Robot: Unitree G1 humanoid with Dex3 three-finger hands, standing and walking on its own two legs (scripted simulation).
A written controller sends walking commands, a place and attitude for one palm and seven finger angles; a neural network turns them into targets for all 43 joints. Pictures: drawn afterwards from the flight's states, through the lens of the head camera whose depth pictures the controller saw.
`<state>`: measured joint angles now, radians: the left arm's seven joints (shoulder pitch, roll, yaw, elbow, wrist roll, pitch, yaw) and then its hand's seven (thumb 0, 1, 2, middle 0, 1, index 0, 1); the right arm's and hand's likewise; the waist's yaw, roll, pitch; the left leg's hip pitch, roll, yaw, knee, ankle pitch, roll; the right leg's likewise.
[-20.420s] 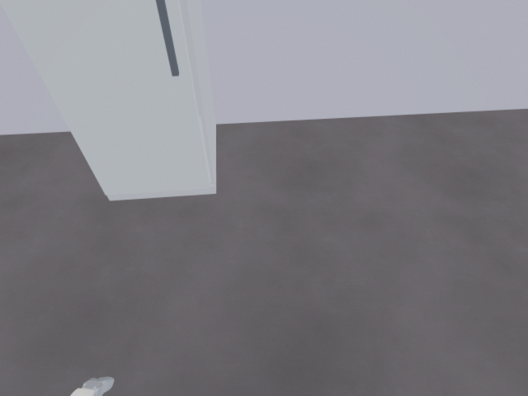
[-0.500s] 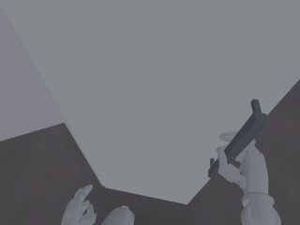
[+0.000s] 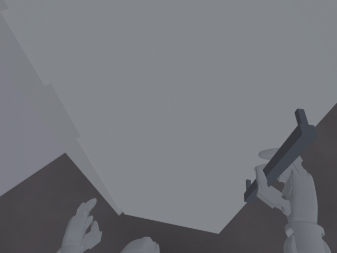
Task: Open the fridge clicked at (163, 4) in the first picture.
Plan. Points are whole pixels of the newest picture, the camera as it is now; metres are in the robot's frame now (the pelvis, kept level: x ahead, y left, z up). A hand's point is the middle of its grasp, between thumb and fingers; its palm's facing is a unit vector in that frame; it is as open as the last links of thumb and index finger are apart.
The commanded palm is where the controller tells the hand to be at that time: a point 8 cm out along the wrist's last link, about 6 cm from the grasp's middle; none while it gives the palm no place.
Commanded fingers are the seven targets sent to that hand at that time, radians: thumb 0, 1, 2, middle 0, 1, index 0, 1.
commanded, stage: walk backward, drawing the door open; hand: right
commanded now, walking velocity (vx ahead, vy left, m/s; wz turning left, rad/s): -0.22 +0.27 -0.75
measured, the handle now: (269, 165) +0.30 -0.18 +0.09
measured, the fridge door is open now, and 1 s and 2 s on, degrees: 57 72 72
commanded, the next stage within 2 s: stop walking and hold the door back in 0.22 s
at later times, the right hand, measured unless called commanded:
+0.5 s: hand out of the picture +0.12 -0.09 +0.09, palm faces +0.56 +0.76 -0.33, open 6.1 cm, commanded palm +0.10 -0.14 +0.10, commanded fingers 0.00 -0.90 -0.90 0.45 1.40 0.45 1.40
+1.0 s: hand (248, 238) +0.15 -0.11 +0.10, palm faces +0.50 +0.83 -0.26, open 5.8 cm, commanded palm +0.10 -0.15 +0.10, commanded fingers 0.00 -0.90 -0.90 0.45 1.40 0.45 1.40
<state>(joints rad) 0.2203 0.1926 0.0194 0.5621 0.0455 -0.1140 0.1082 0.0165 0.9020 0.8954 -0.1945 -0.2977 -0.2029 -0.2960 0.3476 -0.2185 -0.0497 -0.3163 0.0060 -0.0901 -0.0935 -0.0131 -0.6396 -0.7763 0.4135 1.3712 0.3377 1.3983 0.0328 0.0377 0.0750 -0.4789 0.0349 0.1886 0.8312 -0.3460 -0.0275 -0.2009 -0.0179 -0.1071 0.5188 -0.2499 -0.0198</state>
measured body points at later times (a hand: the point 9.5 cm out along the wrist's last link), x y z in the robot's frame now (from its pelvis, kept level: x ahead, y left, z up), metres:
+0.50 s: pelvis -0.05 +0.19 +0.01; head -0.01 +0.21 +0.46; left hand +0.19 +0.37 -0.10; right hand +0.09 -0.13 +0.11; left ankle +0.01 +0.26 -0.73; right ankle -0.14 +0.10 -0.64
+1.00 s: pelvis -0.13 +0.21 +0.02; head -0.10 +0.20 +0.46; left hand +0.03 +0.39 -0.11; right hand +0.12 -0.15 +0.12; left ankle -0.05 +0.32 -0.66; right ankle -0.20 +0.13 -0.73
